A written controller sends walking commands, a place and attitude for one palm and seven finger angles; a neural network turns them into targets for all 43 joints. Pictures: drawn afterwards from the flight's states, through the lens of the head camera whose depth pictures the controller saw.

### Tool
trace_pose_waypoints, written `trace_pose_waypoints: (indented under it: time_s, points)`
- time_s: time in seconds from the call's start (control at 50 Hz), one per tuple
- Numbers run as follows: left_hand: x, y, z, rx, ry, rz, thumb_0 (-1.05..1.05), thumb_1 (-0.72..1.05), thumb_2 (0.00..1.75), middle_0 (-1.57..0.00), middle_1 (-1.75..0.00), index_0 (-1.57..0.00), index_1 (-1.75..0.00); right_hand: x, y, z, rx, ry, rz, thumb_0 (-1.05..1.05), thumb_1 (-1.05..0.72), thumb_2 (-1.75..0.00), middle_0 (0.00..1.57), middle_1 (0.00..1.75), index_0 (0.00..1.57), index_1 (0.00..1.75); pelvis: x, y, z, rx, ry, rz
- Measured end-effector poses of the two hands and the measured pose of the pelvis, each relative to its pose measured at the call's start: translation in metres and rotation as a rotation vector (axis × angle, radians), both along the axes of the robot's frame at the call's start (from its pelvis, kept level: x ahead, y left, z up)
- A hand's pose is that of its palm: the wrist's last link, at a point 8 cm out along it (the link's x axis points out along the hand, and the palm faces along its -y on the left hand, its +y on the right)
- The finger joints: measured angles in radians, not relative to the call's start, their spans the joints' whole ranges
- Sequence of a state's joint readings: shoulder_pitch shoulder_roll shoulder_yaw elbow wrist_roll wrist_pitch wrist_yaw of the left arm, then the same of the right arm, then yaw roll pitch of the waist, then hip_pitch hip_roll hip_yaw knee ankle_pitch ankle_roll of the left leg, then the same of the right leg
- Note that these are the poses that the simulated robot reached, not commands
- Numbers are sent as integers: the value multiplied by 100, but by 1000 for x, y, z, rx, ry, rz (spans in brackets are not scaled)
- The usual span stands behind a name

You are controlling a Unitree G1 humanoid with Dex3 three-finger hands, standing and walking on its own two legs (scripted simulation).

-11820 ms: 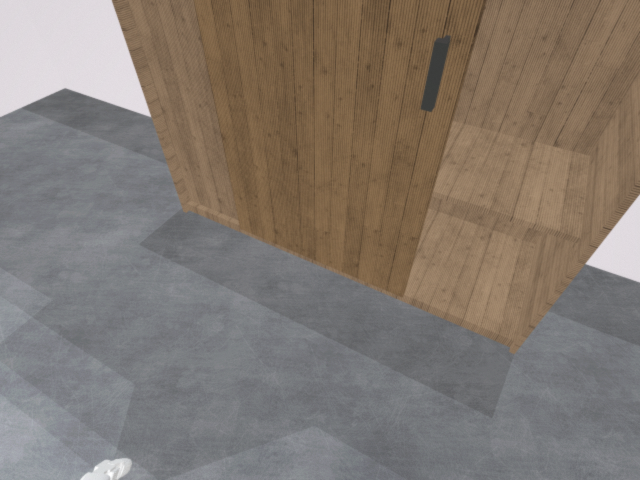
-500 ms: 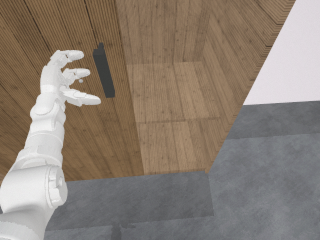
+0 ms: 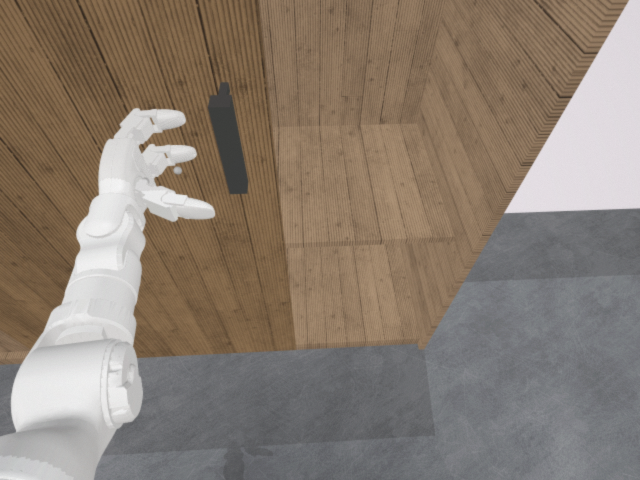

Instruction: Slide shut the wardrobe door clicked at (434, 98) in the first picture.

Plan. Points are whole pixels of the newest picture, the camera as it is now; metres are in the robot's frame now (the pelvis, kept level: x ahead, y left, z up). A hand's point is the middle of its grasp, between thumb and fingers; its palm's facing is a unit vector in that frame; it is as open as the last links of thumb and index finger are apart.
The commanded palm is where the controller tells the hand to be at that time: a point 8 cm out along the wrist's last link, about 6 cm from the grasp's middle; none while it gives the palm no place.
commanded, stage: move the hooked fingers beside the handle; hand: left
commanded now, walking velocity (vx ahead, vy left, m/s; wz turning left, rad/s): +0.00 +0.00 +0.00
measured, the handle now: (231, 139) +0.53 +0.11 +0.13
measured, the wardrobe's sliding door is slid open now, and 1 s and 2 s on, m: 0.40 0.40 0.40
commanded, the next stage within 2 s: feel for the door with the fingertips in 0.22 s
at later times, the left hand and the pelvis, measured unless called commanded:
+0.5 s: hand (196, 166) +0.47 +0.15 +0.14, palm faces +0.01 -1.00 +0.01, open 14.0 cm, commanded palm +0.44 +0.20 +0.13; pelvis +0.01 +0.00 +0.00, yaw +0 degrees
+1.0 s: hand (209, 159) +0.48 +0.13 +0.14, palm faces +0.07 -1.00 -0.01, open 14.0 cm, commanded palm +0.46 +0.18 +0.13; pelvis +0.00 -0.02 +0.00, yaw +0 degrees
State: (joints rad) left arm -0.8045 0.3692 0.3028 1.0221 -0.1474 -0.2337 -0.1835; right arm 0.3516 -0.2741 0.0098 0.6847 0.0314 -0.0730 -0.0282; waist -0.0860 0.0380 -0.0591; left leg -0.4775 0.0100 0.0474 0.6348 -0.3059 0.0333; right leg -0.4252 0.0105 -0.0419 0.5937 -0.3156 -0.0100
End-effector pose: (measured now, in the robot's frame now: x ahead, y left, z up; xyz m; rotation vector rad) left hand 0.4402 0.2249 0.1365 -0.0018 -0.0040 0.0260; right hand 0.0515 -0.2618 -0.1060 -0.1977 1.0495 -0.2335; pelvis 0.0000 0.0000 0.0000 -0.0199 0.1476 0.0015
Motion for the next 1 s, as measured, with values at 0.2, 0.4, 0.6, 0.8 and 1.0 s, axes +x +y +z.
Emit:
trace_pose_waypoints:
  time_s: [0.2, 0.4, 0.6, 0.8, 1.0]
  points:
    - [11, -10, 0, -1, -2, 25, -2, -50, 30, -31, -120, -30, -120, -1, 9, -2, 22, -3, -12, 1, -90, -90, 20, 30, 20, 30, 3, 2, -1, 4, 3, -14]
    - [9, -1, 3, 14, -21, 22, -2, -50, 30, -30, -120, -30, -120, -23, 6, -6, 24, 76, -35, 1, -90, -90, 20, 30, 20, 30, 5, -1, 0, 1, 7, -11]
    - [12, -39, -8, -17, 25, -3, -2, -50, 30, -30, -120, -30, -120, -17, -3, -5, 18, 50, -31, 1, -90, -90, 20, 30, 20, 30, 3, -5, -1, 4, 6, -8]
    - [11, -48, 5, 15, -21, 25, -2, -50, 30, -30, -120, -30, -120, -9, -4, -7, 49, 15, -32, 1, -90, -90, 20, 30, 20, 30, 5, -13, 0, 12, -5, -19]
    - [11, -39, 6, 9, -7, 47, -2, -50, 30, -30, -120, -30, -120, -13, -13, -8, 35, 40, -20, 1, -90, -90, 20, 30, 20, 30, 0, -20, 0, 12, -3, -6]
